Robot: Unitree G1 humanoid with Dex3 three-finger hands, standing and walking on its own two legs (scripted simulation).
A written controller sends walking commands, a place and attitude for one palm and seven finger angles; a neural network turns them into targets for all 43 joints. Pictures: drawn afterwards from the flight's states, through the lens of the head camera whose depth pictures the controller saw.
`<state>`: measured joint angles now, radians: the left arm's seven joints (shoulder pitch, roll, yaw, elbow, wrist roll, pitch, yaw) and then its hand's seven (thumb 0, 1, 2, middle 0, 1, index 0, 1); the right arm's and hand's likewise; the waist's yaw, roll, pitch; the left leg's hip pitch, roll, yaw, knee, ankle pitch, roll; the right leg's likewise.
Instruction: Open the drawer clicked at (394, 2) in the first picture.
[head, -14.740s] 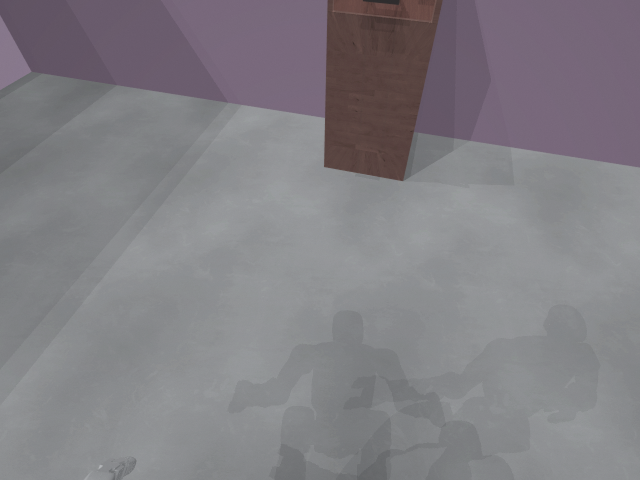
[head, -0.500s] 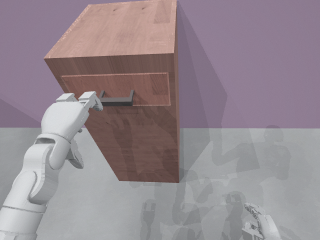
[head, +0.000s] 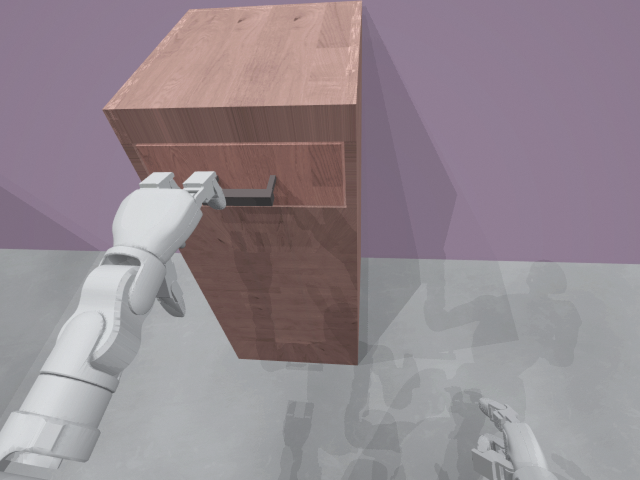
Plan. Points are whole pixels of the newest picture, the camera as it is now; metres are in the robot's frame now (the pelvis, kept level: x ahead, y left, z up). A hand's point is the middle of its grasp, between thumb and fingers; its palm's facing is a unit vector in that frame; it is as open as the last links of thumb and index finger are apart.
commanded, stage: move the hooked fingers above the handle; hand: left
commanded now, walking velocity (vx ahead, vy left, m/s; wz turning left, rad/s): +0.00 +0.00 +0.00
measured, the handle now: (240, 189) +0.55 +0.23 +0.03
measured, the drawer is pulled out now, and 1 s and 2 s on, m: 0.00 0.00 0.00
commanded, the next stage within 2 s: lower the fingers behind the handle in 1.90 s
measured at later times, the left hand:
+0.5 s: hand (208, 215) +0.41 +0.22 +0.11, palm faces +0.04 -0.03 -1.00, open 13.9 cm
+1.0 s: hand (229, 194) +0.48 +0.21 +0.09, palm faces -0.02 +0.00 -1.00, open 13.9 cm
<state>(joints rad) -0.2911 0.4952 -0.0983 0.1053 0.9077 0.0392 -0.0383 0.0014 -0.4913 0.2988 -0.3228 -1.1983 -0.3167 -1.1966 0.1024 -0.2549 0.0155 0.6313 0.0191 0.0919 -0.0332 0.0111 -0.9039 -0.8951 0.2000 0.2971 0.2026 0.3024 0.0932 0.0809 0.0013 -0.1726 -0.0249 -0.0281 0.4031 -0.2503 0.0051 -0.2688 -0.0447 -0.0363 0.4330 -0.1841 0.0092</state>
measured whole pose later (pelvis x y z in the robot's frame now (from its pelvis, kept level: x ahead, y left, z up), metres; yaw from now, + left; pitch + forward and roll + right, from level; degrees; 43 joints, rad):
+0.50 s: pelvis +0.01 -0.01 +0.00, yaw -1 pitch +5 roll +1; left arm -0.47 0.49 -0.08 0.40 0.95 0.01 0.04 0.00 -0.49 0.30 -0.32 -1.20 -0.32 -1.20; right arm 0.20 -0.28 -0.03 0.66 0.03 0.10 -0.05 0.01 -0.90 -0.90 0.20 0.30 0.20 0.30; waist 0.05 0.08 -0.03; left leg -0.25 -0.01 -0.01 0.42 -0.27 0.00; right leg -0.35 -0.03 -0.02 0.46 -0.20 0.00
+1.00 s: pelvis +0.03 +0.00 -0.01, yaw -1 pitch +11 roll +0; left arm -0.74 0.47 -0.11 0.74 1.01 -0.02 0.09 0.00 -0.49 0.30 -0.32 -1.20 -0.32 -1.20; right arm 0.23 -0.26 -0.04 0.67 0.03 0.11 -0.05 0.01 -0.90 -0.89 0.20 0.30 0.20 0.30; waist 0.01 0.06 -0.06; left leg -0.37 -0.02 -0.02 0.51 -0.32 0.01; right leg -0.47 -0.04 -0.02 0.53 -0.25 0.01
